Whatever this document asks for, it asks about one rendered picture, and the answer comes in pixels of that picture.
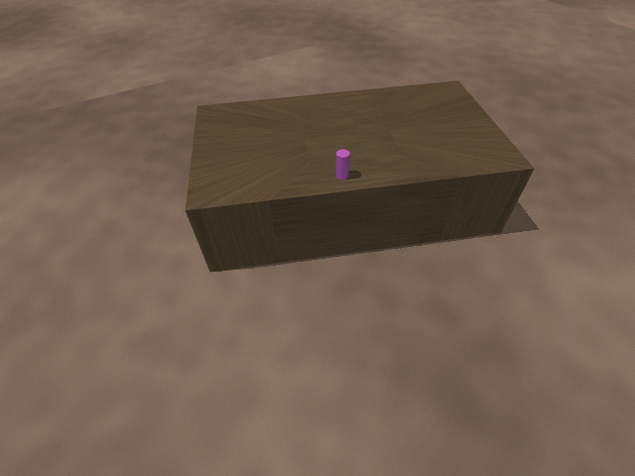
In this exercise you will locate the can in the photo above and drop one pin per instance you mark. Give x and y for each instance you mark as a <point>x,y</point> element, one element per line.
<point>342,164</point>

